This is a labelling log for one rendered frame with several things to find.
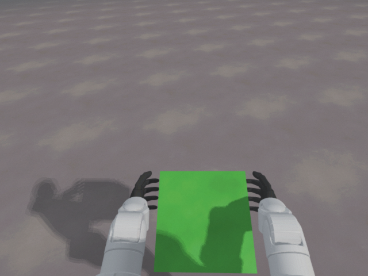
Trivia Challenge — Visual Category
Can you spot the right robot hand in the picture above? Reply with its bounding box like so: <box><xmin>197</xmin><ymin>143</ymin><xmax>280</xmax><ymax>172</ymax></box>
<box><xmin>246</xmin><ymin>171</ymin><xmax>276</xmax><ymax>212</ymax></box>

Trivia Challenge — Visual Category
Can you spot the right robot forearm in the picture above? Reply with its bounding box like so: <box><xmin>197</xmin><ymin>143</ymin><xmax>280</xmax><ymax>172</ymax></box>
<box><xmin>258</xmin><ymin>198</ymin><xmax>315</xmax><ymax>276</ymax></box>

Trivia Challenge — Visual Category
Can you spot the left robot forearm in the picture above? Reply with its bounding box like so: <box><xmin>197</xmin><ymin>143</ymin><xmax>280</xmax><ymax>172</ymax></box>
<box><xmin>96</xmin><ymin>197</ymin><xmax>150</xmax><ymax>276</ymax></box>

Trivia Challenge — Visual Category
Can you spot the carton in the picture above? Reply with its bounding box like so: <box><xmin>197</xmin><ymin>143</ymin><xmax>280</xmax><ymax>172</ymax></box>
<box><xmin>154</xmin><ymin>171</ymin><xmax>257</xmax><ymax>274</ymax></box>

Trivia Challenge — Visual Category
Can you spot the left robot hand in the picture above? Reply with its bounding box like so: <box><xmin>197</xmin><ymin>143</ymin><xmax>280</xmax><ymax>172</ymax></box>
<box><xmin>130</xmin><ymin>171</ymin><xmax>159</xmax><ymax>210</ymax></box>

